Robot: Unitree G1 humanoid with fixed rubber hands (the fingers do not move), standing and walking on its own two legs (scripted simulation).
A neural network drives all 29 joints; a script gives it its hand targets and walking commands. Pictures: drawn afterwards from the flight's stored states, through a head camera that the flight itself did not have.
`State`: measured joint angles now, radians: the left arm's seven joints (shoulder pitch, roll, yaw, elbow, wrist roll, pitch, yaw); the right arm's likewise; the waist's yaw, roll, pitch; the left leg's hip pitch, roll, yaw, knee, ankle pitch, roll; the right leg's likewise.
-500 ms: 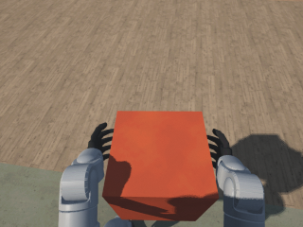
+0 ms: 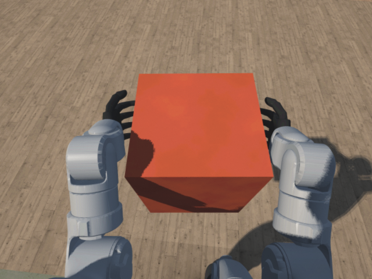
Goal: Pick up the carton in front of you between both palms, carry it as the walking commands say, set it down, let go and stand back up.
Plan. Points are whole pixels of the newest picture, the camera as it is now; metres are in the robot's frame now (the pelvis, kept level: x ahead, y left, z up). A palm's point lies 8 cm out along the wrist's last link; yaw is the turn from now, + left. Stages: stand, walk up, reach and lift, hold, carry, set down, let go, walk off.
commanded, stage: carry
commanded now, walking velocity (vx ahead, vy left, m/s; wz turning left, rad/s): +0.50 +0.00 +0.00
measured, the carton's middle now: (195, 151) +0.35 -0.01 +0.09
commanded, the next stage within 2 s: none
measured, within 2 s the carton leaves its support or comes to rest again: neither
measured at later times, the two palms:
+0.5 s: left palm (142, 40) +0.72 +0.14 +0.13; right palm (240, 44) +0.73 -0.16 +0.12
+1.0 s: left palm out of the picture +1.04 +0.12 +0.19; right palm out of the picture +1.05 -0.18 +0.18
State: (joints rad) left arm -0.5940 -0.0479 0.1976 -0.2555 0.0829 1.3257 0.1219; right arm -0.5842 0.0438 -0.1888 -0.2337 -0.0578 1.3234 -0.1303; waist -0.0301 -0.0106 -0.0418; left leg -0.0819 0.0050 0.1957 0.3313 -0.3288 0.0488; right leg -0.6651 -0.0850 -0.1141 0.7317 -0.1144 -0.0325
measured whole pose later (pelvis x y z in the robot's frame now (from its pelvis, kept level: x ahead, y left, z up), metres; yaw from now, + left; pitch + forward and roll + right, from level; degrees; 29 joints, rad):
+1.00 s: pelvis +0.66 -0.03 +0.02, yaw +0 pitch +4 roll -2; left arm -0.87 -0.02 0.28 0.12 0.12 1.29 0.11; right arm -0.86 -0.04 -0.28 0.14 -0.04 1.31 -0.12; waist 0.02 0.03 0.00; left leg -0.33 0.00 0.01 1.07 -0.51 0.04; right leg -0.54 0.04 -0.14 0.67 -0.32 -0.10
